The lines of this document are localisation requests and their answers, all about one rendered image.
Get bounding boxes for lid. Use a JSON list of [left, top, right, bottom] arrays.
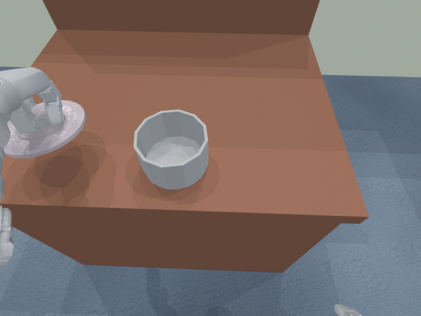
[[4, 100, 86, 158]]

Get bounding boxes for robot left forearm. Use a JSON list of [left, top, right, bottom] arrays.
[[0, 77, 21, 201]]

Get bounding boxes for left robot upper arm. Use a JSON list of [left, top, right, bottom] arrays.
[[0, 205, 14, 267]]

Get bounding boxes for left robot hand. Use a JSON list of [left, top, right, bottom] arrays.
[[0, 67, 63, 134]]

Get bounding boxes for pot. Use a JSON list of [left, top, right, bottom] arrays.
[[134, 109, 209, 190]]

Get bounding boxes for knob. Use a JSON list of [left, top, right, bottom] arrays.
[[30, 103, 49, 121]]

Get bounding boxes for table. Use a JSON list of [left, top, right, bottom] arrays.
[[0, 0, 369, 273]]

